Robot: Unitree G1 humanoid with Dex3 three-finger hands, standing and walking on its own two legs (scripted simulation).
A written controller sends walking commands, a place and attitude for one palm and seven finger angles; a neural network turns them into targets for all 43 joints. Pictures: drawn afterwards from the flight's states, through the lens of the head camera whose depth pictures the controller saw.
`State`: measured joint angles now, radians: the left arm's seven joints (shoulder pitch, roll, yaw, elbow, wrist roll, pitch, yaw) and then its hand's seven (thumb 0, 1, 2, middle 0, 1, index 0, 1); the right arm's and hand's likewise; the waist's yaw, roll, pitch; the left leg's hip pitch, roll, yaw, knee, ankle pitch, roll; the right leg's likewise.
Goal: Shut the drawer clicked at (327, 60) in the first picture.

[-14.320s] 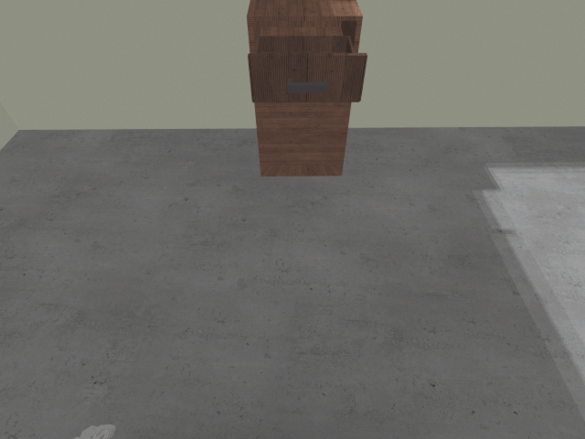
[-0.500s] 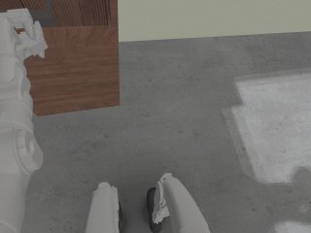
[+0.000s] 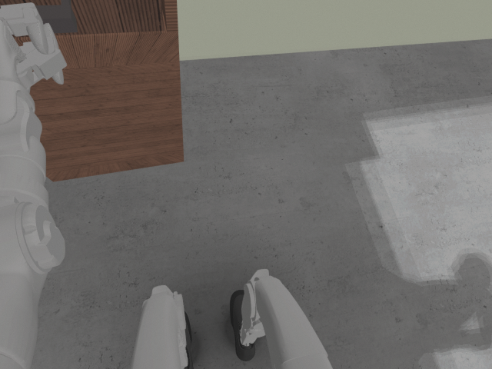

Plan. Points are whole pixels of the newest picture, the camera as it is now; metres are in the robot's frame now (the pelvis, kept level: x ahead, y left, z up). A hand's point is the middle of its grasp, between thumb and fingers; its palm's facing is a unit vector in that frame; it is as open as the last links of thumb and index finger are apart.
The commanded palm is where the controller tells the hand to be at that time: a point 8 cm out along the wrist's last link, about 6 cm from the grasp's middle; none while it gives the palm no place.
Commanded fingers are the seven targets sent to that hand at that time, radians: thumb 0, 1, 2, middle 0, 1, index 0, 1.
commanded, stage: pull the fist back off the drawer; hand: left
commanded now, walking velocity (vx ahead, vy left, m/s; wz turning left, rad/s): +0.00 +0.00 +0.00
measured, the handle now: (19, 8) +0.64 +0.26 +0.06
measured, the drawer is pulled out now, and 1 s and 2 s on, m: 0.00 0.00 0.00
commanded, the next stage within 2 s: draw the hand back to the body in 0.26 s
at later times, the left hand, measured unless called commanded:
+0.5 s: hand (49, 62) +0.54 +0.20 +0.07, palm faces +0.11 -0.99 -0.05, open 3.3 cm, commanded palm +0.48 +0.24 +0.09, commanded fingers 0.00 0.90 0.90 -1.40 -1.60 -1.40 -1.60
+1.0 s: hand out of the picture +0.38 +0.22 +0.18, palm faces +0.18 -0.96 -0.23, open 3.3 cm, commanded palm +0.34 +0.27 +0.20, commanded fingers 0.00 0.90 0.90 -1.40 -1.60 -1.40 -1.60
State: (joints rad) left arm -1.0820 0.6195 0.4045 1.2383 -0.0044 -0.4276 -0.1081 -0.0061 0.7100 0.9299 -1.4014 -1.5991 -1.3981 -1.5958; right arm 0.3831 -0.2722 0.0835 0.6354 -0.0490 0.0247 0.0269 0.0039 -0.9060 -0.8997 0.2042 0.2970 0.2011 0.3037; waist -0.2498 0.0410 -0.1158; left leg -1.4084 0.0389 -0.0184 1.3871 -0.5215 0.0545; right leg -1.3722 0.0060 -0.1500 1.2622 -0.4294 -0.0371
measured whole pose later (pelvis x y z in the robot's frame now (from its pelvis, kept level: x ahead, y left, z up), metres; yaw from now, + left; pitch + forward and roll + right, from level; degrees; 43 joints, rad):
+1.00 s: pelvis +0.08 +0.00 +0.12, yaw +3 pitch +9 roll -1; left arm 0.04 0.31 0.13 0.16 -0.11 -0.13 0.01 0.02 0.90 0.90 -1.40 -1.60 -1.40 -1.60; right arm 0.21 -0.25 0.02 0.51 0.06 0.06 -0.05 0.01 -0.91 -0.90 0.20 0.30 0.20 0.30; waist -0.01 0.05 -0.09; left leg -0.49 -0.01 0.03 0.77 -0.43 0.05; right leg -0.50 0.00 -0.08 0.73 -0.38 -0.02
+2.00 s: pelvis +0.07 -0.02 +0.15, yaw +5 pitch -2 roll -1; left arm 0.53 0.35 0.35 -0.45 -0.06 -0.20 0.12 0.02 0.89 0.90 -1.41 -1.60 -1.40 -1.59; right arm 0.21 -0.23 0.01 0.59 0.01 -0.10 -0.05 0.01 -0.91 -0.90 0.20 0.30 0.20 0.30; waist 0.01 0.08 0.00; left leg -0.18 0.01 -0.01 0.51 -0.29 0.01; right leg -0.16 0.03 -0.12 0.43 -0.23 -0.05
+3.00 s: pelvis -0.04 +0.00 +0.13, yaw +8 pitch +1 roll -3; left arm 0.61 0.41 0.38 -0.64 -0.03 -0.28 0.15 0.01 0.89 0.90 -1.41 -1.60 -1.41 -1.59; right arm 0.17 -0.22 -0.04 0.59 0.00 -0.04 -0.05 0.01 -0.90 -0.90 0.20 0.30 0.20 0.30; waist -0.03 0.00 0.03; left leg -0.50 -0.03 -0.03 0.68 -0.29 0.03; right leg -0.41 0.05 -0.01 0.55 -0.16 -0.01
